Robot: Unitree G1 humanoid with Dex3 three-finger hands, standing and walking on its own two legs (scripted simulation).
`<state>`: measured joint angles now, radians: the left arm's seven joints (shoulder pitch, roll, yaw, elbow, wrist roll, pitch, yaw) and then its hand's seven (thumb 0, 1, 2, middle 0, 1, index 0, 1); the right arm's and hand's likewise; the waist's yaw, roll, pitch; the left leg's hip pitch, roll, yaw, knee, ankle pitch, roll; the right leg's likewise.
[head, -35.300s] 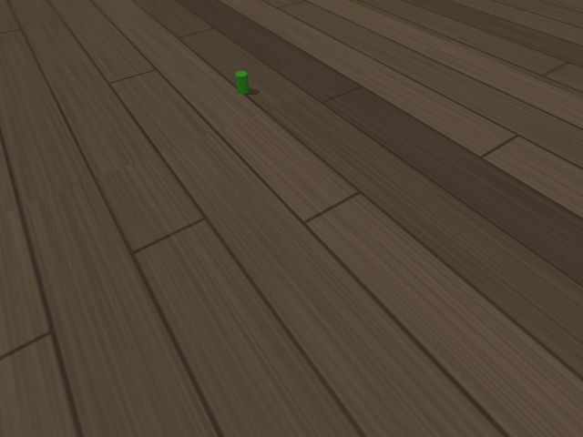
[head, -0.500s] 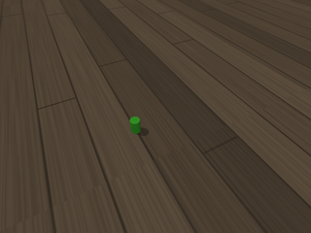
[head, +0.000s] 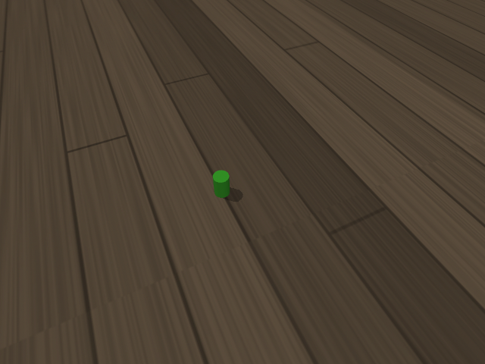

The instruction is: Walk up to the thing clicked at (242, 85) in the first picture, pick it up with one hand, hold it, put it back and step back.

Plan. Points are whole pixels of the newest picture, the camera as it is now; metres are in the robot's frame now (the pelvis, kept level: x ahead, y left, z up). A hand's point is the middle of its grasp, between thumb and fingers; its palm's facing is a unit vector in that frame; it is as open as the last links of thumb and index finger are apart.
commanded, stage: step back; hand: left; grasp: from the side
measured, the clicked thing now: (221, 184) +1.01 +0.13 -0.70
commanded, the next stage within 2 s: stand in 0.20 s
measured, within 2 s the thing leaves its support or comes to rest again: neither
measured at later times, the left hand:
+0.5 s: hand out of the picture +0.11 +0.25 -0.13, palm faces -0.03 -0.94 -0.34, open 7.4 cm
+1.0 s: hand out of the picture +0.05 +0.25 -0.14, palm faces -0.04 -0.94 -0.34, open 7.4 cm
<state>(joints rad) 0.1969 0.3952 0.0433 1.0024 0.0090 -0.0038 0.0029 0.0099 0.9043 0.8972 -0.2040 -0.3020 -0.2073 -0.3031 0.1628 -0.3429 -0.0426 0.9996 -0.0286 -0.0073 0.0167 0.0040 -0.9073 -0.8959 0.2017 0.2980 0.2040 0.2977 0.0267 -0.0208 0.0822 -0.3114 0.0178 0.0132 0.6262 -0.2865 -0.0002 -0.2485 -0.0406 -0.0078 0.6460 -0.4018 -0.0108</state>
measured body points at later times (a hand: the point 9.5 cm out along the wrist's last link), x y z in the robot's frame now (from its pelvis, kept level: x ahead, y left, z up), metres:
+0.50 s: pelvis +0.01 +0.00 +0.02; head +0.02 +0.00 +0.47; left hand +0.11 +0.29 -0.11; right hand +0.11 -0.30 -0.11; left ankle +0.03 +0.12 -0.73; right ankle -0.01 -0.14 -0.73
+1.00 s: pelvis -0.01 +0.00 +0.02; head +0.01 +0.00 +0.47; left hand +0.06 +0.30 -0.11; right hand +0.06 -0.31 -0.11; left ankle +0.03 +0.12 -0.73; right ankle -0.01 -0.14 -0.73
